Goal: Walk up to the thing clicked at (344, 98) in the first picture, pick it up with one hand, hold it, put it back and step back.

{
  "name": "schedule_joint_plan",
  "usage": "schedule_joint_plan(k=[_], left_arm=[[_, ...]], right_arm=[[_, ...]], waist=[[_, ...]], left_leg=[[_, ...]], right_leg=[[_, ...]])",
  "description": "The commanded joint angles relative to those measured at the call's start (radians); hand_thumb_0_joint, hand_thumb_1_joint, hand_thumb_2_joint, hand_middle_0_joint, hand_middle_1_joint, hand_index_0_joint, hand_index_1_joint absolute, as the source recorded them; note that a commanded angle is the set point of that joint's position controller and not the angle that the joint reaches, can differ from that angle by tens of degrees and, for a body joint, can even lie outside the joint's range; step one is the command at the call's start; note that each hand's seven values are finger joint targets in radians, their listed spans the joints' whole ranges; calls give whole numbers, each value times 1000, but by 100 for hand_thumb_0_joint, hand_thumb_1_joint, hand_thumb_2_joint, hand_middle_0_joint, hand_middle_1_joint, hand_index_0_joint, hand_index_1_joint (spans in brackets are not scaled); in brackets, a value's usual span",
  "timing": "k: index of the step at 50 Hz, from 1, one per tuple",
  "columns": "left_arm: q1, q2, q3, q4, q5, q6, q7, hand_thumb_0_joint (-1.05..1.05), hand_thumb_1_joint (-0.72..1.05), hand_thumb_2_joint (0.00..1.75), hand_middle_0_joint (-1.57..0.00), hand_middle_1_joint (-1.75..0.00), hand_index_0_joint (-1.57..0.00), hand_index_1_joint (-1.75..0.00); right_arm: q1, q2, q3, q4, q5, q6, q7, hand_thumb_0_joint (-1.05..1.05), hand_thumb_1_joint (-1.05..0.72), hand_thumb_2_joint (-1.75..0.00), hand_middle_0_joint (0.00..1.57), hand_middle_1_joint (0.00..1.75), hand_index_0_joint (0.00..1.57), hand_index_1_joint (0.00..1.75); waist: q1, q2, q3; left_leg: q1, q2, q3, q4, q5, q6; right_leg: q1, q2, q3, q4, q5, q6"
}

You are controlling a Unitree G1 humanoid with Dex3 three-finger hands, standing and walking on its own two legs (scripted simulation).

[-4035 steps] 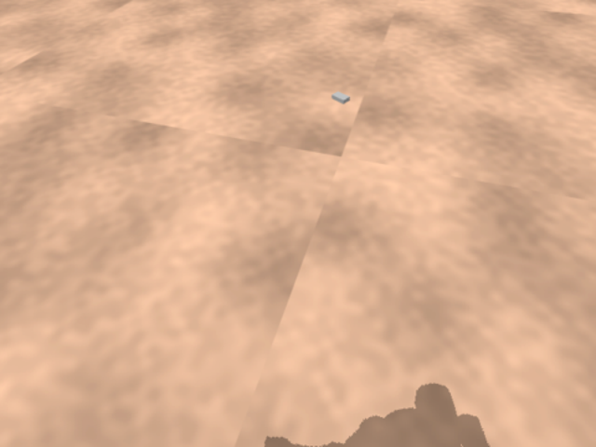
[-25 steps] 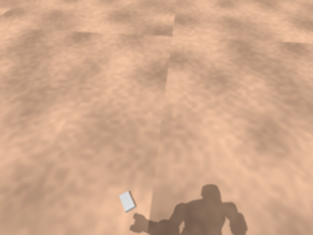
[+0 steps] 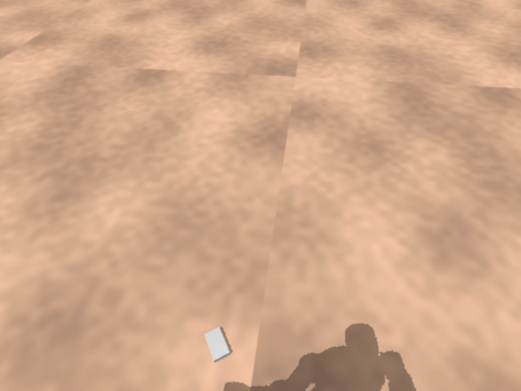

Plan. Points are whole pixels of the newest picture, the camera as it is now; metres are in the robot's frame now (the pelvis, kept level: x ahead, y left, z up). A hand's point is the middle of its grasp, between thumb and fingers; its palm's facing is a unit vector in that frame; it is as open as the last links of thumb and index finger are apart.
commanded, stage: stand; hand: left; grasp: from above
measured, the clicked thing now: (217, 344) +0.44 +0.20 -0.76
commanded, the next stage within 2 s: step back in 1.68 s
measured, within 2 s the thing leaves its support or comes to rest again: neither
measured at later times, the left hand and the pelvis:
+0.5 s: hand out of the picture +0.06 +0.24 -0.16, palm faces +0.02 -0.94 -0.34, open 7.4 cm; pelvis +0.00 -0.01 +0.00, yaw +0 degrees
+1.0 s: hand out of the picture +0.07 +0.24 -0.16, palm faces +0.02 -0.94 -0.34, open 7.4 cm; pelvis +0.01 -0.01 +0.00, yaw +0 degrees
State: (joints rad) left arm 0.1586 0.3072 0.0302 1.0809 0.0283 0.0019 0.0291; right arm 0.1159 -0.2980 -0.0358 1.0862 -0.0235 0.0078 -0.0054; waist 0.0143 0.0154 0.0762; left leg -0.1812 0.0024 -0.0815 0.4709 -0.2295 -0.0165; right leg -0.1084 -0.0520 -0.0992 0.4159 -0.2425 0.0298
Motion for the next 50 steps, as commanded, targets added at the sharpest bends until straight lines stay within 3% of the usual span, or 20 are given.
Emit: schedule_joint_plan(k=[1,7,14,23,28,31,36,42,50], left_arm=[[-25,201,39,-38,3,-24,9,0,90,90,-20,-30,-20,-30],[-40,208,39,-16,1,-24,2,0,90,90,-20,-30,-20,-30],[-55,223,40,-8,-4,-27,1,0,90,90,-20,-30,-20,-30],[-54,225,39,-2,-10,-23,-2,0,90,90,-20,-30,-20,-30],[-63,227,37,1,-8,-21,-6,0,90,90,-20,-30,-20,-30],[-64,226,37,1,-6,-21,-8,0,90,90,-20,-30,-20,-30],[-54,226,38,5,-7,-24,-10,0,90,90,-20,-30,-20,-30],[-57,231,40,-4,-12,-27,-10,0,90,90,-20,-30,-20,-30],[-47,230,39,0,-13,-21,-9,0,90,90,-20,-30,-20,-30]], right_arm=[[-39,-204,-34,-52,5,-21,-14,0,-90,-90,20,30,20,30],[-40,-214,-29,-42,5,-22,-13,0,-90,-90,20,30,20,30],[-28,-222,-20,-32,7,-26,-14,0,-90,-90,20,30,20,30],[-28,-232,-14,-23,10,-25,-18,0,-90,-90,20,30,20,30],[-29,-229,-10,-20,9,-23,-14,0,-90,-90,20,30,20,30],[-31,-234,-11,-20,9,-23,-12,0,-90,-90,20,30,20,30],[-26,-237,-12,-22,9,-26,-13,0,-90,-90,20,30,20,30],[-27,-239,-7,-25,8,-32,-14,0,-90,-90,20,30,20,30],[-39,-240,-6,-26,11,-29,-17,0,-90,-90,20,30,20,30]], waist=[[3,9,-55],[0,16,-47],[-6,-5,-80],[-3,-4,-94],[-8,-2,-52],[-6,13,-41],[-8,9,-68],[-7,6,-103],[0,-3,-103]], left_leg=[[-35,88,-90,-108,130,39],[-58,91,-100,-140,73,41],[-13,94,-79,-112,209,40],[-11,99,-73,-104,246,41],[-44,96,-81,-136,127,37],[-61,98,-87,-150,85,38],[-49,99,-86,-146,120,39],[-11,103,-75,-119,258,37],[-8,104,-67,-100,282,39]], right_leg=[[30,-77,91,-98,43,-35],[46,-78,93,-107,25,-35],[57,-90,100,-107,114,-35],[73,-91,98,-104,151,-36],[42,-85,101,-133,27,-38],[41,-83,100,-132,3,-42],[55,-87,104,-127,37,-42],[65,-89,95,-101,142,-40],[64,-91,90,-92,173,-40]])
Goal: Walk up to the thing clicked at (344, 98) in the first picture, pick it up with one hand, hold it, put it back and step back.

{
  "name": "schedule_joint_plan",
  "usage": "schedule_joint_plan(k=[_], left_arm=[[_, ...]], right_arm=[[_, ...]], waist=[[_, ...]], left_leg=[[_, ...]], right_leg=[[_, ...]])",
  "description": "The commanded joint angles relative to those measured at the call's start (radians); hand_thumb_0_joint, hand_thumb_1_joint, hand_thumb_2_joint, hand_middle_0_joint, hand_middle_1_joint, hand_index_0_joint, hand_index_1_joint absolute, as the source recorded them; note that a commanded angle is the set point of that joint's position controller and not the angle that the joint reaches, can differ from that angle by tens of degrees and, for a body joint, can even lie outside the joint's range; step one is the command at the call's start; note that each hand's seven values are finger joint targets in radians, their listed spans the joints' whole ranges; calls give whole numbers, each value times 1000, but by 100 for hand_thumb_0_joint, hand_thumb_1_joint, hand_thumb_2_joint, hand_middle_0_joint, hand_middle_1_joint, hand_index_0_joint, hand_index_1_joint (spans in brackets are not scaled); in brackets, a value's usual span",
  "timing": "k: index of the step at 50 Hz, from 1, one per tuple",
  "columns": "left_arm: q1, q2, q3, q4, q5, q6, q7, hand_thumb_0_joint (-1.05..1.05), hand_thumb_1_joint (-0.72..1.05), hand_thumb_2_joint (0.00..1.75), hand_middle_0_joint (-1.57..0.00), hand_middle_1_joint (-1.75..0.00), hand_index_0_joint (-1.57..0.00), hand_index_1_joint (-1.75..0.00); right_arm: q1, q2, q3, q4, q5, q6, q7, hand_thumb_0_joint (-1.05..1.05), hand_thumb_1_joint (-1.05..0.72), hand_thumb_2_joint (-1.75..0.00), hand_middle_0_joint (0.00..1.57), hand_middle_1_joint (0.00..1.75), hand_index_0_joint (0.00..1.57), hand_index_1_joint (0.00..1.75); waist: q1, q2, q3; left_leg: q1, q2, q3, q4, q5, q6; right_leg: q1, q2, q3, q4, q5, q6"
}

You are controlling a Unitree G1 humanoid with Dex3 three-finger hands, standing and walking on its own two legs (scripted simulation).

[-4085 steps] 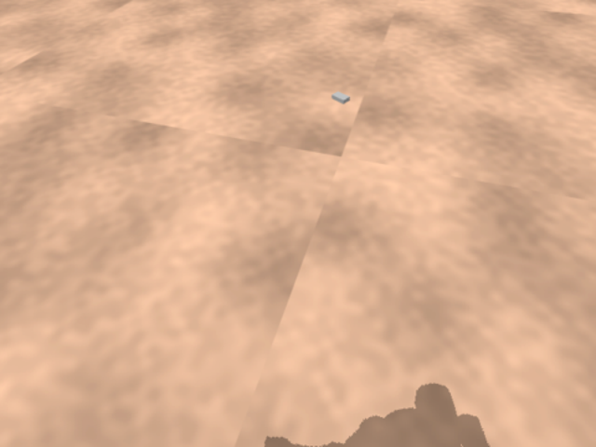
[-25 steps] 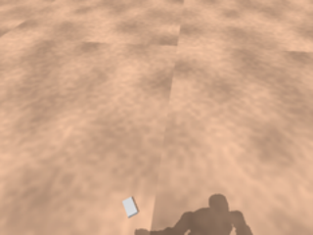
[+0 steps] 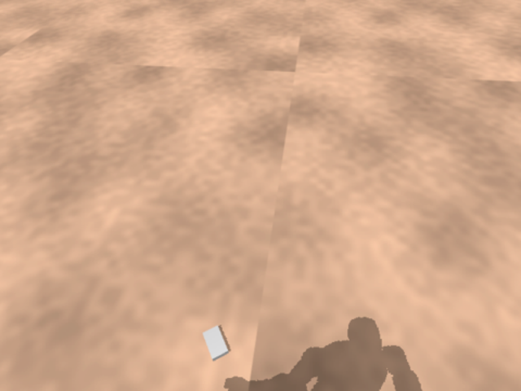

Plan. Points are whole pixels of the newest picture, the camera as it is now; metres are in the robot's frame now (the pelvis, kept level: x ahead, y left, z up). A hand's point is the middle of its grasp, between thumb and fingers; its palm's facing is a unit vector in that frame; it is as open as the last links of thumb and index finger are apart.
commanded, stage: stand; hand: left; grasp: from above
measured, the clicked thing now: (215, 342) +0.44 +0.21 -0.77
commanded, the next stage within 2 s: step back in 0.68 s
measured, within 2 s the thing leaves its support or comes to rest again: neither
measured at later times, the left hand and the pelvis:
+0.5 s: hand out of the picture +0.07 +0.25 -0.16, palm faces +0.00 -0.94 -0.34, open 7.4 cm; pelvis +0.00 +0.00 +0.00, yaw +0 degrees
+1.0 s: hand out of the picture +0.10 +0.32 -0.18, palm faces +0.01 -0.92 -0.39, open 7.4 cm; pelvis -0.04 +0.05 -0.03, yaw +1 degrees
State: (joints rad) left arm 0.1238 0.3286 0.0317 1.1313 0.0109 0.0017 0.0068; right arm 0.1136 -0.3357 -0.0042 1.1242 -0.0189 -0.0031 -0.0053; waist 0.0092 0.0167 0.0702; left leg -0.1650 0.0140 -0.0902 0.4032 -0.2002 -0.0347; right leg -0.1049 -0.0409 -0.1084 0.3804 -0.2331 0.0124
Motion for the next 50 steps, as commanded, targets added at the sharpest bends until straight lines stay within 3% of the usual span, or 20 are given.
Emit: schedule_joint_plan(k=[1,7,18,25,29,33,34,36,37,38,39,40,42,43,45,46,47,48,49,50], left_arm=[[-18,211,37,-53,4,-21,14,0,90,90,-20,-30,-20,-30],[-26,217,36,-57,7,-24,11,0,90,90,-20,-30,-20,-30],[-22,218,32,-65,5,-27,9,0,90,90,-20,-30,-20,-30],[-20,215,29,-64,4,-23,6,0,90,90,-20,-30,-20,-30],[-27,222,28,-68,4,-26,8,0,90,90,-20,-30,-20,-30],[-22,223,26,-65,3,-26,6,0,90,90,-20,-30,-20,-30],[-26,305,74,-91,-27,-20,8,0,90,90,-20,-30,-20,-30],[-8,302,86,-116,-29,-15,15,0,90,90,-20,-30,-20,-30],[-17,311,92,-137,-27,-12,15,0,90,90,-20,-30,-20,-30],[-50,317,94,-168,-17,-8,17,0,90,90,-20,-30,-20,-30],[-76,315,96,-197,-4,-6,17,0,90,90,-20,-30,-20,-30],[-118,332,102,-226,13,-6,19,0,90,90,-20,-30,-20,-30],[-179,322,98,-262,21,-6,24,0,90,90,-20,-30,-20,-30],[-178,311,95,-276,24,-6,26,0,90,90,-20,-30,-20,-30],[-146,294,85,-285,11,7,22,0,90,90,-20,-30,-20,-30],[-118,277,81,-287,-1,21,18,0,90,90,-20,-30,-20,-30],[-51,227,77,-291,-15,32,15,0,90,90,-20,-30,-20,-30],[-40,184,68,-305,-23,42,23,0,90,90,-20,-30,-20,-30],[-60,227,79,-299,-19,50,38,0,90,90,-20,-30,-20,-30],[-88,239,81,-294,-17,50,42,0,90,90,-20,-30,-20,-30]], right_arm=[[-27,-201,-37,-62,6,-15,-17,0,-90,-90,20,30,20,30],[-26,-202,-32,-63,7,-16,-14,0,-90,-90,20,30,20,30],[-35,-215,-33,-64,8,-19,-14,0,-90,-90,20,30,20,30],[-32,-217,-32,-59,7,-20,-13,0,-90,-90,20,30,20,30],[-38,-209,-31,-62,9,-20,-12,0,-90,-90,20,30,20,30],[-26,-215,-31,-57,7,-16,-12,0,-90,-90,20,30,20,30],[-71,-267,-60,-113,6,0,-2,0,-90,-90,20,30,20,30],[-34,-228,-63,-137,19,8,-2,0,-90,-90,20,30,20,30],[-16,-230,-71,-154,24,17,-1,0,-90,-90,20,30,20,30],[2,-230,-84,-170,20,28,0,0,-90,-90,20,30,20,30],[8,-231,-94,-191,16,40,3,0,-90,-90,20,30,20,30],[57,-236,-100,-202,15,52,8,0,-90,-90,20,30,20,30],[107,-229,-105,-218,22,56,17,0,-90,-90,20,30,20,30],[120,-232,-107,-225,23,51,19,0,-90,-90,20,30,20,30],[132,-221,-112,-222,3,36,20,0,-90,-90,20,30,20,30],[133,-215,-116,-225,-8,29,16,0,-90,-90,20,30,20,30],[94,-274,-130,-256,-27,20,11,0,-90,-90,20,30,20,30],[80,-358,-141,-280,-36,11,7,0,-90,-90,20,30,20,30],[91,-412,-149,-282,-16,10,4,0,-90,-90,20,30,20,30],[63,-369,-143,-290,-10,9,-3,0,-90,-90,20,30,20,30]], waist=[[1,-19,-87],[-6,-14,-76],[0,3,-98],[1,17,-87],[-2,-8,-90],[-4,-11,-87],[-6,4,26],[-11,-33,-66],[-11,-74,-95],[-20,-138,-112],[-22,-191,-104],[-50,-203,-88],[-82,-209,-61],[-77,-209,-69],[-58,-148,-102],[-54,-88,-92],[-17,74,-95],[-10,227,-89],[-57,224,-127],[-54,156,-132]], left_leg=[[-38,89,-56,-38,233,55],[-35,89,-61,-49,190,53],[-23,95,-61,-45,237,55],[-42,96,-69,-60,175,53],[-31,93,-58,-50,227,50],[-37,92,-57,-55,171,54],[-111,55,-46,40,347,79],[-84,17,13,184,393,78],[-89,-22,41,279,305,72],[-97,-54,57,402,63,72],[-138,-71,36,541,-256,83],[-144,-31,-21,606,-327,90],[-169,-10,-25,561,-318,103],[-181,0,0,464,-271,97],[-128,-22,80,184,-64,83],[-92,-22,84,52,154,76],[-38,107,-131,-16,410,113],[25,260,-359,-20,639,188],[-29,328,-423,-20,631,273],[-2,307,-383,9,609,278]], right_leg=[[62,-103,101,-61,148,-23],[48,-101,106,-76,110,-21],[62,-103,104,-61,154,-22],[57,-98,105,-60,91,-27],[51,-104,103,-67,135,-27],[50,-109,115,-81,95,-30],[-13,-116,134,-9,281,-55],[26,-164,141,21,442,-119],[12,-215,181,12,455,-165],[-30,-289,237,-11,439,-217],[-87,-360,288,-34,416,-266],[-151,-398,298,-24,396,-282],[-169,-342,224,44,399,-248],[-131,-314,204,93,396,-213],[-77,-228,132,242,359,-146],[-89,-175,104,326,284,-117],[-176,-55,76,471,99,-70],[-363,115,155,604,-422,-46],[-325,131,282,731,-500,-48],[-347,124,322,789,-456,-56]])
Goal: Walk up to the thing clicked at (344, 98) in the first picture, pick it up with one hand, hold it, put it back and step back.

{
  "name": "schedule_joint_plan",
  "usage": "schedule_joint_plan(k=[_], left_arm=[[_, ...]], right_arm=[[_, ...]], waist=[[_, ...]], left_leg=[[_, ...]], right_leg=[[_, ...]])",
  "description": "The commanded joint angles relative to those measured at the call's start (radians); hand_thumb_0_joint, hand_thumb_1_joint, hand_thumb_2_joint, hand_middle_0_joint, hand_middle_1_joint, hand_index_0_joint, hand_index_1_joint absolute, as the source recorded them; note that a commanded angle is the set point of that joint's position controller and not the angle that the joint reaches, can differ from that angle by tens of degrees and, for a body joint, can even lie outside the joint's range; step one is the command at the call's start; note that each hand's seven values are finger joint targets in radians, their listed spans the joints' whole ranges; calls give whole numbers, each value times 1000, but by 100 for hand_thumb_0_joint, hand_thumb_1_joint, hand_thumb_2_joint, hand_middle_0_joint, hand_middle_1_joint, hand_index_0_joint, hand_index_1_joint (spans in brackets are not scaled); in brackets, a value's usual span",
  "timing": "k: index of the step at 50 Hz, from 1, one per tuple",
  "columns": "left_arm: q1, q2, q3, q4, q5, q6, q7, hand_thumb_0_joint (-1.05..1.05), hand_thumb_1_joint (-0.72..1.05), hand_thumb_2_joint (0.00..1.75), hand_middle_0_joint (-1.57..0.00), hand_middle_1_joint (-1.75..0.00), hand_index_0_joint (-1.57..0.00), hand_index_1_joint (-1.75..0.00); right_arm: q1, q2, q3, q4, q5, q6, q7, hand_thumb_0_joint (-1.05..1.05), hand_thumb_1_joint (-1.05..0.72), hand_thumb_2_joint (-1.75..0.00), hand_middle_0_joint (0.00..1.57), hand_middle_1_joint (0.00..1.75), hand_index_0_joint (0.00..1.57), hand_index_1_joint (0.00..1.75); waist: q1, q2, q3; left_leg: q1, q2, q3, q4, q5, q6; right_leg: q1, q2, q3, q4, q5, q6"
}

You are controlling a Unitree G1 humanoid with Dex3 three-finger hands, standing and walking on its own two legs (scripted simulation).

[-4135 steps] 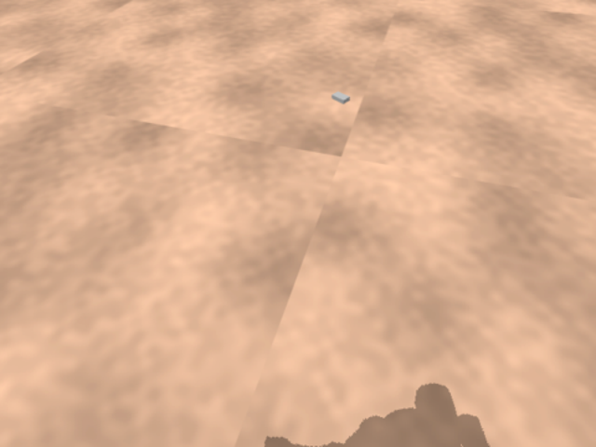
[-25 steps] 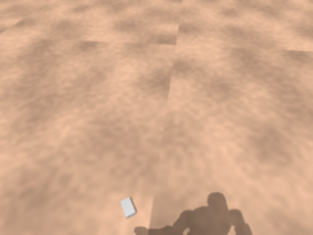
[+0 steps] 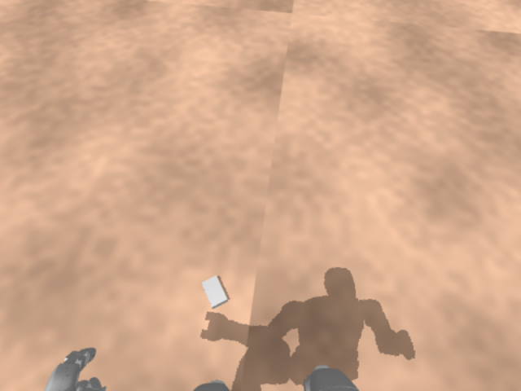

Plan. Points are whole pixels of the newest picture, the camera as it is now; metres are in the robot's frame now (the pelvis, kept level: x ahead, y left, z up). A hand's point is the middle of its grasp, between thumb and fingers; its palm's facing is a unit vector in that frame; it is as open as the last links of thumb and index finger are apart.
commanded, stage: step back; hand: left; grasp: from above
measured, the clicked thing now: (214, 291) +0.49 +0.16 -0.74
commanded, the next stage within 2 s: none
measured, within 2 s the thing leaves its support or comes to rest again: neither
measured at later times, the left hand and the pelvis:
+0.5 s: hand out of the picture +0.02 +0.25 -0.12, palm faces -0.06 -0.91 -0.41, open 7.4 cm; pelvis -0.09 +0.00 +0.01, yaw -3 degrees
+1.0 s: hand out of the picture -0.15 +0.31 -0.15, palm faces -0.07 -0.92 -0.39, open 7.4 cm; pelvis -0.24 +0.03 +0.01, yaw -5 degrees
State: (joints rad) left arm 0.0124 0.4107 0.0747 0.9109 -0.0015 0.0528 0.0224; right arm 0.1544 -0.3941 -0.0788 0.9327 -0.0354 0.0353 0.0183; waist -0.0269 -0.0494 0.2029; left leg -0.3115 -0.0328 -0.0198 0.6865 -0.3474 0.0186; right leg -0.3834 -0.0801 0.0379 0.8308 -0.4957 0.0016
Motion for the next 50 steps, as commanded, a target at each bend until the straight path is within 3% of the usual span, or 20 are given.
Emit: schedule_joint_plan(k=[1,3,9,12,15,16,17,18,21,26,29,31,33,34,35,36,37,40,45,50], left_arm=[[51,154,41,-72,-8,-4,27,0,90,90,-20,-30,-20,-30],[122,154,43,-49,-14,-8,23,0,90,90,-20,-30,-20,-30],[83,151,50,-92,5,-31,11,0,90,90,-20,-30,-20,-30],[135,144,55,-81,11,-39,-1,0,90,90,-20,-30,-20,-30],[231,142,57,-48,27,-56,-2,0,90,90,-20,-30,-20,-30],[226,219,70,-64,45,-64,-1,0,90,90,-20,-30,-20,-30],[189,323,91,-87,28,-57,-3,0,90,90,-20,-30,-20,-30],[146,324,92,-124,37,-65,2,0,90,90,-20,-30,-20,-30],[60,209,66,-147,28,-62,13,0,90,90,-20,-30,-20,-30],[173,181,65,-173,35,-58,25,0,90,90,-20,-30,-20,-30],[185,204,67,-182,36,-50,30,0,90,90,-20,-30,-20,-30],[140,217,66,-200,30,-44,26,0,90,90,-20,-30,-20,-30],[92,221,59,-214,16,-33,16,0,90,90,-20,-30,-20,-30],[123,184,47,-213,14,-25,12,0,90,90,-20,-30,-20,-30],[162,131,38,-221,9,-24,9,0,90,90,-20,-30,-20,-30],[88,179,60,-212,6,-22,26,0,90,90,-20,-30,-20,-30],[84,192,68,-192,18,-20,33,0,90,90,-20,-30,-20,-30],[200,168,68,-147,-3,-19,21,0,90,90,-20,-30,-20,-30],[218,165,73,-145,14,-22,4,0,90,90,-20,-30,-20,-30],[237,151,64,-150,12,-29,-4,0,90,90,-20,-30,-20,-30]], right_arm=[[-14,-268,-56,-112,13,-30,-36,0,-90,-90,20,30,20,30],[-48,-219,-42,-136,14,-32,-48,0,-90,-90,20,30,20,30],[51,-224,-43,-143,15,-32,-56,0,-90,-90,20,30,20,30],[9,-234,-35,-163,18,-25,-52,0,-90,-90,20,30,20,30],[-30,-219,-25,-174,34,-11,-44,0,-90,-90,20,30,20,30],[-24,-184,-14,-186,45,-10,-41,0,-90,-90,20,30,20,30],[-81,-165,-17,-194,44,-3,-48,0,-90,-90,20,30,20,30],[-83,-185,-28,-173,35,1,-56,0,-90,-90,20,30,20,30],[5,-178,-19,-128,47,-5,-52,0,-90,-90,20,30,20,30],[-23,-172,-9,-147,33,-8,-56,0,-90,-90,20,30,20,30],[-32,-169,-14,-153,26,-9,-47,0,-90,-90,20,30,20,30],[25,-165,-20,-135,22,-12,-39,0,-90,-90,20,30,20,30],[109,-163,-29,-96,14,-22,-31,0,-90,-90,20,30,20,30],[87,-184,-39,-106,-2,-28,-31,0,-90,-90,20,30,20,30],[65,-278,-61,-130,-20,-32,-30,0,-90,-90,20,30,20,30],[37,-365,-70,-141,1,-28,-20,0,-90,-90,20,30,20,30],[1,-338,-67,-144,1,-31,-23,0,-90,-90,20,30,20,30],[-112,-230,-29,-171,1,-34,-40,0,-90,-90,20,30,20,30],[-31,-207,-32,-174,14,-41,-49,0,-90,-90,20,30,20,30],[-16,-237,-42,-192,7,-29,-47,0,-90,-90,20,30,20,30]], waist=[[13,185,-280],[51,214,-290],[-19,174,-268],[-1,202,-291],[46,160,-328],[33,-16,-304],[85,-220,-224],[77,-163,-171],[6,-57,-175],[81,-83,-237],[89,-137,-252],[53,-165,-274],[3,-116,-296],[9,-36,-277],[21,211,-285],[-27,283,-257],[-17,223,-219],[67,177,-179],[13,178,-209],[-2,233,-265]], left_leg=[[190,296,-327,-216,759,201],[199,260,-235,-178,702,193],[278,313,-262,-140,747,275],[219,292,-253,-131,610,237],[56,199,-143,-20,419,133],[-151,107,-90,94,243,58],[-206,-68,-26,318,-224,13],[-164,-55,-153,499,-302,3],[-208,-104,-177,555,-163,-12],[-245,-72,-119,390,-183,-52],[-164,-27,-70,204,-184,-41],[-63,5,-28,41,-139,-21],[104,-1,32,-216,96,0],[161,53,-62,-285,176,20],[241,292,-379,-325,311,107],[59,422,-490,-348,432,255],[-16,426,-485,-355,397,272],[51,289,-235,-291,446,192],[209,302,-229,-263,459,242],[222,305,-174,-208,479,244]], right_leg=[[-106,154,185,369,-132,-46],[-111,141,138,384,-30,-36],[-96,113,57,159,-69,11],[13,90,-4,-52,0,-9],[262,70,-10,-387,317,-51],[333,-91,237,-399,414,-109],[159,-323,504,-492,524,-308],[46,-377,572,-493,610,-363],[152,-170,221,-383,729,-229],[363,-171,188,-327,799,-232],[350,-191,204,-320,784,-236],[299,-180,195,-296,728,-212],[195,-138,140,-210,617,-155],[88,-90,131,-160,472,-106],[-102,68,61,28,186,-47],[-82,181,91,221,-198,-24],[-63,179,163,362,-185,-32],[-139,179,175,471,-13,-29],[-146,160,132,396,2,35],[-20,100,34,60,-31,37]])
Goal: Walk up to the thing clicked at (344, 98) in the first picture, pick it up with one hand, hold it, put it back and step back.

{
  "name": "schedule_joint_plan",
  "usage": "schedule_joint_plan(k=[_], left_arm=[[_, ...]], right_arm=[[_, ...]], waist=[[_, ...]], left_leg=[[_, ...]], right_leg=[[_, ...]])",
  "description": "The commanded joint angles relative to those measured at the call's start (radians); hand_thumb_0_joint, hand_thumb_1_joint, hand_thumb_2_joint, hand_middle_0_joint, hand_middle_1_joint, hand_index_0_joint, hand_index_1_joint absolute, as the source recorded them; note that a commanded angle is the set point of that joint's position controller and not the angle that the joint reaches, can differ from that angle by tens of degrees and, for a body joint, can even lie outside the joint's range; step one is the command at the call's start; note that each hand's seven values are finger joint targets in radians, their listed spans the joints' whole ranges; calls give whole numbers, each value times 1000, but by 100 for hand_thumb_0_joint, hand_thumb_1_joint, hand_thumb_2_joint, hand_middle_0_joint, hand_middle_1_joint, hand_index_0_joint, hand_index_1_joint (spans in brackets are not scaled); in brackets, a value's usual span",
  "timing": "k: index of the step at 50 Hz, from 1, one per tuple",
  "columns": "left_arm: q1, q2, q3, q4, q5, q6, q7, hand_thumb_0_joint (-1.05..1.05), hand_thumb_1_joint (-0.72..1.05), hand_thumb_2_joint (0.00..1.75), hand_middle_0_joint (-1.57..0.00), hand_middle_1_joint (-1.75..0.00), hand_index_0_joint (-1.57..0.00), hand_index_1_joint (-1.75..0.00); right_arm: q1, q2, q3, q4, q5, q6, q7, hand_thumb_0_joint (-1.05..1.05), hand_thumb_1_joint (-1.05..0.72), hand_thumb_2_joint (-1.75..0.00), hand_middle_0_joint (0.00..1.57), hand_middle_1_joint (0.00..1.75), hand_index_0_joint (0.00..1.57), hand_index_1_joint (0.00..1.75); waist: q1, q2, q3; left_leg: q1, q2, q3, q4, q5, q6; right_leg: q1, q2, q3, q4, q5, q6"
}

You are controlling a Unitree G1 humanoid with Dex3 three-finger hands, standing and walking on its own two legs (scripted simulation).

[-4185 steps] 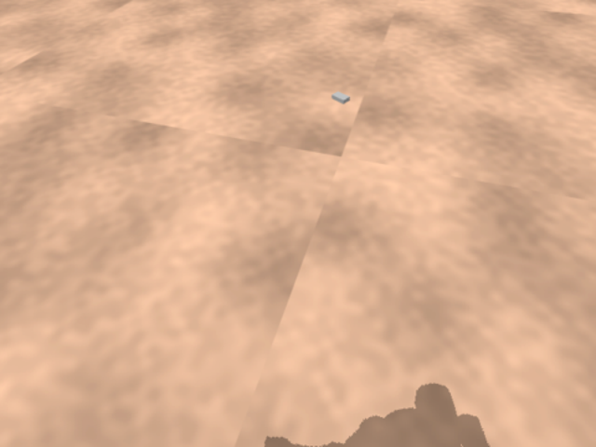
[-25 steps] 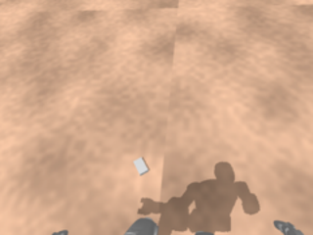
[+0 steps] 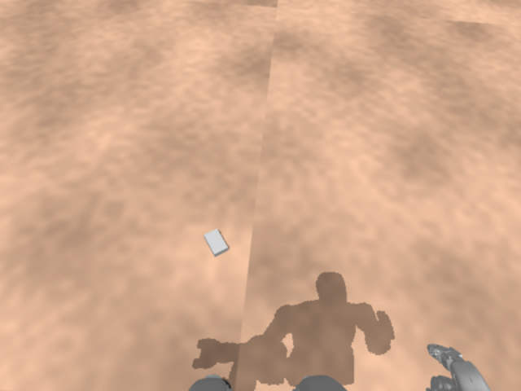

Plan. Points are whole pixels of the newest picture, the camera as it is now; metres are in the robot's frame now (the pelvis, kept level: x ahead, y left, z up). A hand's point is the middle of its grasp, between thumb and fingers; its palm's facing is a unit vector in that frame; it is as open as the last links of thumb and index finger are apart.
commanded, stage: step back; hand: left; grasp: from above
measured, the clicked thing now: (215, 242) +0.71 +0.19 -0.75
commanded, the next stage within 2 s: none
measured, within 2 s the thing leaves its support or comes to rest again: neither
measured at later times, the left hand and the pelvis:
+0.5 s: hand out of the picture -0.04 +0.26 -0.14, palm faces +0.05 -0.91 -0.42, open 7.4 cm; pelvis -0.17 -0.02 -0.01, yaw +3 degrees
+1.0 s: hand out of the picture -0.29 +0.21 -0.14, palm faces +0.01 -0.90 -0.44, open 7.4 cm; pelvis -0.34 -0.06 +0.00, yaw +0 degrees
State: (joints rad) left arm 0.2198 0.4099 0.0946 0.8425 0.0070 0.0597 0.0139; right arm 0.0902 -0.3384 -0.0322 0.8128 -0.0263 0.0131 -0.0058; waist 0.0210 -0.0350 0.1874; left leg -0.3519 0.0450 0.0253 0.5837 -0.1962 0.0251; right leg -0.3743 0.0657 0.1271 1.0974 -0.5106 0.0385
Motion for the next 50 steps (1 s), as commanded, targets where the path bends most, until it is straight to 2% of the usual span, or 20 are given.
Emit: schedule_joint_plan(k=[1,5,6,7,8,10,19,22,23,24,25,28,35,38,39,40,41,42,44,50], left_arm=[[62,151,45,-69,3,-37,1,0,90,90,-20,-30,-20,-30],[195,175,59,3,29,-42,-8,0,90,90,-20,-30,-20,-30],[175,271,84,-26,46,-47,-9,0,90,90,-20,-30,-20,-30],[74,381,100,-78,41,-41,-3,0,90,90,-20,-30,-20,-30],[12,343,89,-103,34,-50,4,0,90,90,-20,-30,-20,-30],[-136,242,60,-123,36,-59,13,0,90,90,-20,-30,-20,-30],[-24,206,51,-143,24,-39,34,0,90,90,-20,-30,-20,-30],[-74,193,29,-155,11,-19,22,0,90,90,-20,-30,-20,-30],[-54,153,21,-159,6,-16,18,0,90,90,-20,-30,-20,-30],[-111,171,32,-170,-5,-16,28,0,90,90,-20,-30,-20,-30],[-144,192,46,-150,8,-13,37,0,90,90,-20,-30,-20,-30],[-47,170,45,-100,-13,-9,24,0,90,90,-20,-30,-20,-30],[-44,153,39,-83,6,-29,3,0,90,90,-20,-30,-20,-30],[81,139,34,-11,13,-43,3,0,90,90,-20,-30,-20,-30],[83,173,42,0,27,-48,5,0,90,90,-20,-30,-20,-30],[91,251,64,-12,44,-56,6,0,90,90,-20,-30,-20,-30],[37,375,88,-44,41,-46,10,0,90,90,-20,-30,-20,-30],[-16,367,83,-69,34,-55,14,0,90,90,-20,-30,-20,-30],[-128,248,44,-79,35,-70,20,0,90,90,-20,-30,-20,-30],[1,232,56,-48,49,-85,17,0,90,90,-20,-30,-20,-30]], right_arm=[[29,-302,-89,-79,-3,-2,-21,0,-90,-90,20,30,20,30],[1,-284,-89,-90,14,24,-14,0,-90,-90,20,30,20,30],[-5,-219,-74,-116,22,23,-13,0,-90,-90,20,30,20,30],[-72,-225,-83,-123,20,24,-32,0,-90,-90,20,30,20,30],[-70,-258,-92,-110,15,27,-34,0,-90,-90,20,30,20,30],[63,-238,-83,-47,27,19,-29,0,-90,-90,20,30,20,30],[105,-215,-67,-35,6,0,-24,0,-90,-90,20,30,20,30],[191,-242,-87,10,-3,-6,-19,0,-90,-90,20,30,20,30],[173,-315,-104,-3,-16,-9,-18,0,-90,-90,20,30,20,30],[117,-422,-115,-30,-8,-5,-8,0,-90,-90,20,30,20,30],[107,-420,-118,-33,-15,-11,-11,0,-90,-90,20,30,20,30],[-1,-314,-80,-45,-8,-18,-29,0,-90,-90,20,30,20,30],[79,-303,-83,-51,-11,2,-28,0,-90,-90,20,30,20,30],[27,-317,-81,-58,6,24,-20,0,-90,-90,20,30,20,30],[27,-276,-70,-60,9,30,-17,0,-90,-90,20,30,20,30],[42,-217,-52,-79,10,28,-15,0,-90,-90,20,30,20,30],[-34,-209,-63,-103,14,27,-34,0,-90,-90,20,30,20,30],[-44,-253,-83,-92,11,33,-39,0,-90,-90,20,30,20,30],[30,-248,-73,-37,17,27,-31,0,-90,-90,20,30,20,30],[32,-241,-73,-16,-4,7,-6,0,-90,-90,20,30,20,30]], waist=[[-37,241,-264],[15,160,-260],[20,-114,-199],[81,-267,-126],[39,-167,-63],[-66,-72,-87],[22,-174,-241],[-28,-85,-246],[-15,101,-247],[-45,262,-226],[-69,227,-189],[23,130,-189],[-42,223,-243],[11,240,-333],[3,181,-295],[2,-40,-251],[71,-236,-194],[51,-173,-112],[-44,-14,-103],[53,-114,-168]], left_leg=[[226,220,-211,-103,267,218],[-51,121,-160,2,-57,88],[-268,-53,-80,200,-266,6],[-216,-140,-136,459,-421,-30],[-168,-107,-233,584,-390,-36],[-169,-175,-221,632,-283,-24],[-90,-80,-62,122,-309,-30],[147,-49,-72,-163,24,6],[217,150,-346,-199,143,87],[68,330,-530,-245,260,251],[-53,367,-598,-265,230,305],[27,221,-302,-157,316,214],[228,211,-267,-94,317,226],[165,150,-179,5,267,156],[24,101,-151,57,129,97],[-217,-24,-117,204,-116,30],[-227,-133,-135,408,-423,-21],[-180,-88,-244,566,-425,-36],[-174,-147,-237,635,-291,-21],[-189,-81,-123,342,-296,-53]], right_leg=[[27,-58,-89,-292,2,-12],[266,-85,-86,-653,198,-77],[246,-300,261,-736,113,-162],[-45,-516,486,-850,126,-341],[-147,-518,451,-859,153,-349],[-45,-321,118,-697,454,-235],[347,-335,90,-528,759,-232],[132,-262,31,-424,532,-141],[-44,-151,-36,-282,294,-88],[-58,-10,-90,-76,-131,-55],[-23,-2,27,94,-169,-57],[-87,12,64,210,-21,-67],[-37,-45,-79,-241,-42,-20],[198,-42,-172,-667,208,-55],[258,-71,-104,-692,248,-69],[318,-226,166,-715,199,-118],[56,-492,438,-797,260,-312],[-97,-547,484,-836,227,-365],[-21,-343,154,-677,485,-248],[225,-302,155,-703,4,-225]])
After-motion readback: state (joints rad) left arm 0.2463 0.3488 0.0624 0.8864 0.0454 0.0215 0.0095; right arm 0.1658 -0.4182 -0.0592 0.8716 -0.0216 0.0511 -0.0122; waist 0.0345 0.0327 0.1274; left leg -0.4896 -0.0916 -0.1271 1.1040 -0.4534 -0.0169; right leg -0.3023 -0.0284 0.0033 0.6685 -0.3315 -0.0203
